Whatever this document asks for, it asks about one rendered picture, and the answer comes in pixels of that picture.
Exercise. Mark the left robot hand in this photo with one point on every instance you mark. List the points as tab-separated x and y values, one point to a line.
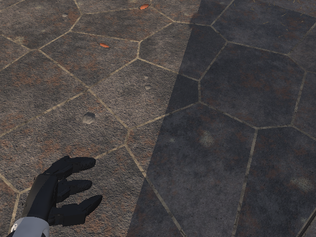
46	192

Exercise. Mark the left robot forearm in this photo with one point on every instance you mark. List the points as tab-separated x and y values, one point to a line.
30	226

